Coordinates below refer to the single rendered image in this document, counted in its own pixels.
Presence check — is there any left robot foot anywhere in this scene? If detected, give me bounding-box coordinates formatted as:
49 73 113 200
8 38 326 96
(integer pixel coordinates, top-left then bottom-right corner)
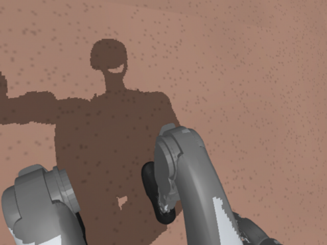
76 212 88 245

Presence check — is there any right robot hand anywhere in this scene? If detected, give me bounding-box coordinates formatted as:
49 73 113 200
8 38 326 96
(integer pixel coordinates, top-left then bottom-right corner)
233 212 269 245

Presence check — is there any right robot foot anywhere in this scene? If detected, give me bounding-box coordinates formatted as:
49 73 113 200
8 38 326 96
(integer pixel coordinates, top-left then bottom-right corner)
141 161 176 225

